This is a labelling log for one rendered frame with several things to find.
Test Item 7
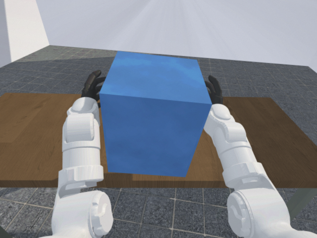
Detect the robot left upper arm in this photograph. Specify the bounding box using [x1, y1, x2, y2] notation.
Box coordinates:
[40, 190, 113, 238]

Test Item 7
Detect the right robot hand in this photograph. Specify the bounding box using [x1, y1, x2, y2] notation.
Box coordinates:
[204, 75, 223, 105]

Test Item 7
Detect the robot left forearm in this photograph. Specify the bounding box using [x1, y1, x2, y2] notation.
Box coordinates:
[52, 97, 104, 229]

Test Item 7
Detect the robot right forearm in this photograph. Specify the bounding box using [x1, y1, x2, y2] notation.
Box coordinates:
[204, 104, 290, 220]

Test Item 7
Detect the robot right upper arm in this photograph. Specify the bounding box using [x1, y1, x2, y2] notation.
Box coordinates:
[227, 187, 317, 238]

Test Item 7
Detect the table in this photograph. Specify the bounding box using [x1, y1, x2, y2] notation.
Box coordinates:
[0, 93, 317, 238]

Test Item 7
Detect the left robot hand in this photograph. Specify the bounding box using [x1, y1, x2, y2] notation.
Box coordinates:
[81, 70, 106, 108]

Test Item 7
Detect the carton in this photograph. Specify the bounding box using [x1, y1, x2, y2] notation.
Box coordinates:
[99, 51, 212, 177]

